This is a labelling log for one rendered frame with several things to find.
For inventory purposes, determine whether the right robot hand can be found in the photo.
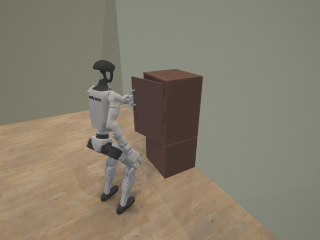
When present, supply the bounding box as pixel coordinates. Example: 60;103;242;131
127;150;142;170

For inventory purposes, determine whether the cupboard door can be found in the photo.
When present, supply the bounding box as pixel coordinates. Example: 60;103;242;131
131;76;164;144

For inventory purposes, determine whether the robot right upper arm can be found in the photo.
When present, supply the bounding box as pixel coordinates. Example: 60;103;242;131
106;91;123;132

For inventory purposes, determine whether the left robot hand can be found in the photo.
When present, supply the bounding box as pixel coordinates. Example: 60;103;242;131
122;94;134;105

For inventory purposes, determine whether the left robot thigh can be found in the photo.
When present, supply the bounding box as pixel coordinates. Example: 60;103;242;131
87;135;118;167

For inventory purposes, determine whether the robot right forearm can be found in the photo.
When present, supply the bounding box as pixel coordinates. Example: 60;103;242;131
111;121;133;155

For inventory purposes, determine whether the handle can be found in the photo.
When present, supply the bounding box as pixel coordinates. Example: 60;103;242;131
129;89;136;107

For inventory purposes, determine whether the left robot shin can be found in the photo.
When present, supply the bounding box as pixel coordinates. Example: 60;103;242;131
104;157;118;194

